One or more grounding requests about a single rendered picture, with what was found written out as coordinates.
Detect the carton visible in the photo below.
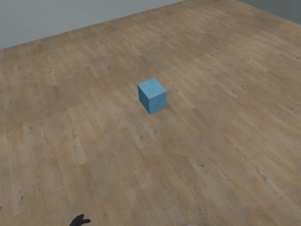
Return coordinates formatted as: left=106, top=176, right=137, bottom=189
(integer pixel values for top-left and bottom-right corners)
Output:
left=137, top=78, right=167, bottom=114

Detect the left robot hand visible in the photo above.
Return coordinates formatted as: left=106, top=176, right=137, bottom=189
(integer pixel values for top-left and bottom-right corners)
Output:
left=70, top=214, right=91, bottom=226

